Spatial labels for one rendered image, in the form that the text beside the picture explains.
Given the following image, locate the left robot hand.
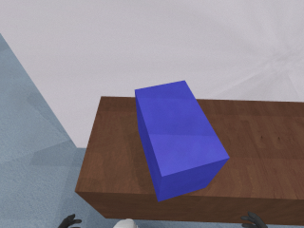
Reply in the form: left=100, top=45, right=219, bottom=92
left=58, top=214, right=82, bottom=228

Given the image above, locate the pedestal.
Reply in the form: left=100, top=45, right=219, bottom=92
left=74, top=96, right=304, bottom=226

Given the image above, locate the carton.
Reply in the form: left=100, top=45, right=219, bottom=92
left=135, top=80, right=230, bottom=202

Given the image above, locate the right robot hand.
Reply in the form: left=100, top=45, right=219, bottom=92
left=240, top=211, right=268, bottom=228

